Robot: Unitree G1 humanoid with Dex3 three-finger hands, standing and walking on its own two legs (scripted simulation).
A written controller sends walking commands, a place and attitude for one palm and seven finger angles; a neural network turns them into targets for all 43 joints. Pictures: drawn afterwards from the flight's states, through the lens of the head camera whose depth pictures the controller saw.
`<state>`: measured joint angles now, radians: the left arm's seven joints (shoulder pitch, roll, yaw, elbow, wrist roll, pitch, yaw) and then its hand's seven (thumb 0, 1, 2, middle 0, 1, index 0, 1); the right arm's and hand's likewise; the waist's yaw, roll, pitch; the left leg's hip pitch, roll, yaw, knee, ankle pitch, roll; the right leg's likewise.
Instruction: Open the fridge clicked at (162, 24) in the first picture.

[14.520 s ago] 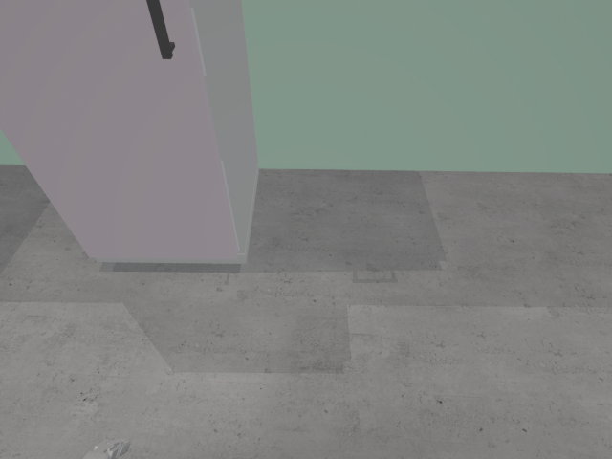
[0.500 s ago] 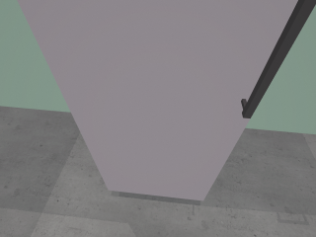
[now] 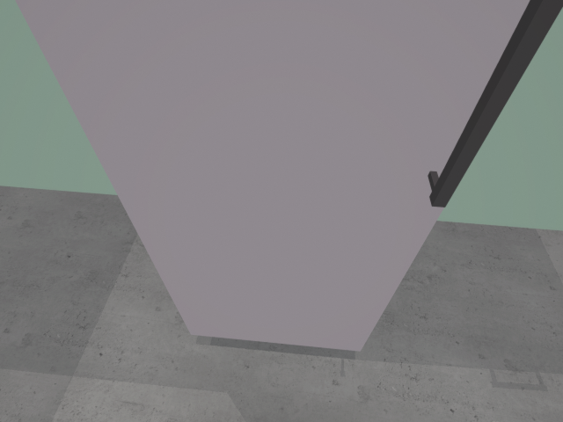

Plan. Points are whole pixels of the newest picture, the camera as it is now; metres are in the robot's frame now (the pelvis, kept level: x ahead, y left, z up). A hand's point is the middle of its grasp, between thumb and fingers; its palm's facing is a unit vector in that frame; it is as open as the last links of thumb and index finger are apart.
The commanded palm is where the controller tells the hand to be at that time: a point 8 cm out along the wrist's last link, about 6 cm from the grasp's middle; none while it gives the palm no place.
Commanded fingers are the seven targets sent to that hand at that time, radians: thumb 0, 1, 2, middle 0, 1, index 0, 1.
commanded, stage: raise the hand to about handle height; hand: right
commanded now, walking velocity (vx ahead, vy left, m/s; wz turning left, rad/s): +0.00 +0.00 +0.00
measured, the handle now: (479, 105) +0.42 -0.20 +0.26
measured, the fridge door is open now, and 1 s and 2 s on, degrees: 0 0 0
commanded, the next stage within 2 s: none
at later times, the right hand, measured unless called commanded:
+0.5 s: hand out of the picture +0.14 -0.22 +0.04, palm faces +0.19 +0.98 -0.04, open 9.4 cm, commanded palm +0.12 -0.27 +0.05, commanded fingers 0.00 -0.22 -0.61 0.25 0.74 0.25 0.74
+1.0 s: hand out of the picture +0.19 -0.26 +0.15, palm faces +0.13 +0.99 -0.09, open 12.4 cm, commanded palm +0.16 -0.31 +0.16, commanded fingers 0.00 0.36 -0.36 0.29 1.11 0.29 1.11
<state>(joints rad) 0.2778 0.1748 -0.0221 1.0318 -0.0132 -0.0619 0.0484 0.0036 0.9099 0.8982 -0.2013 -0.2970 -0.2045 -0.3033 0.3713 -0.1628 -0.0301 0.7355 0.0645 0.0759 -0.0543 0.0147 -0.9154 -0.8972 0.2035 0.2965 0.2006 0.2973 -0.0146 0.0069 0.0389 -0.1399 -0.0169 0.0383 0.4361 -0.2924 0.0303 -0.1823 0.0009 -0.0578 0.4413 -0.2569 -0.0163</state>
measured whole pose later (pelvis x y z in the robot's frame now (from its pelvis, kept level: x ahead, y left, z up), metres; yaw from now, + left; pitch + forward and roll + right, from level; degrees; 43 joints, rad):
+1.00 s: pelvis -0.03 -0.02 -0.01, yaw -2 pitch -2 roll +1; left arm 0.25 0.27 -0.06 0.66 -0.06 -0.32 0.11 0.01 0.90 0.90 -0.20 -0.30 -0.21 -0.30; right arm 0.17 -0.36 -0.35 -0.16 0.34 0.04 0.28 0.00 0.14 -0.46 0.28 0.96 0.27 0.96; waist -0.05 -0.04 -0.03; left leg -0.19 0.00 0.07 0.54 -0.31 0.01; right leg -0.27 0.02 -0.02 0.58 -0.28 -0.04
